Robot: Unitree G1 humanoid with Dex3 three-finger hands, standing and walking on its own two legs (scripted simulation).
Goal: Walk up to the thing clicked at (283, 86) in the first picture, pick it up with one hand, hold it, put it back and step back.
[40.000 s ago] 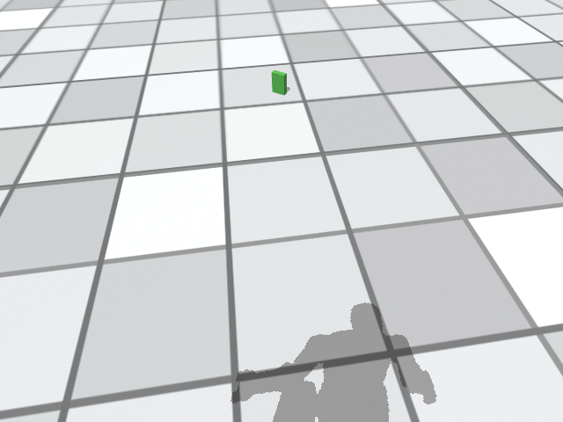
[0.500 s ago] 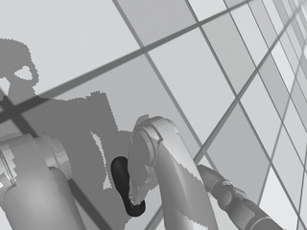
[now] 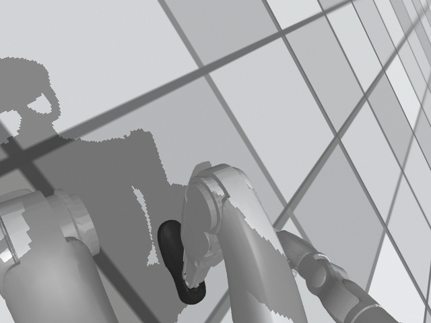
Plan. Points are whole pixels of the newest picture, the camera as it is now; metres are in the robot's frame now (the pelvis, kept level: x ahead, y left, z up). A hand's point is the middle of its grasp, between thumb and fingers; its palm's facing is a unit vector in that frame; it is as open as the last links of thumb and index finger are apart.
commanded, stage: close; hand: left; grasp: from above
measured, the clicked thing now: out of the picture +0.45 +0.41 -0.22
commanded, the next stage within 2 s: settle in 0.20 s
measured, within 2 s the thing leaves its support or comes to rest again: leaves its support in 0.76 s
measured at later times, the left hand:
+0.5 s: hand out of the picture +0.42 +0.41 -0.16, palm faces +0.65 -0.76 -0.01, open 9.1 cm
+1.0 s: hand out of the picture +0.39 +0.43 -0.08, palm faces +0.62 -0.79 +0.01, open 8.5 cm
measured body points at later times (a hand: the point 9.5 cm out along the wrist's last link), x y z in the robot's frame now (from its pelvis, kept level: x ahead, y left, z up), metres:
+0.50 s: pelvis +0.00 +0.00 +0.00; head +0.23 +0.21 +0.33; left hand +0.38 +0.45 -0.15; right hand +0.19 -0.23 -0.03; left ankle +0.08 +0.13 -0.25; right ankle +0.14 -0.12 -0.25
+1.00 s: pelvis +0.01 -0.01 +0.02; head +0.20 +0.19 +0.37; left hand +0.35 +0.47 -0.08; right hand +0.20 -0.24 -0.03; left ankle +0.08 +0.13 -0.25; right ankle +0.14 -0.13 -0.25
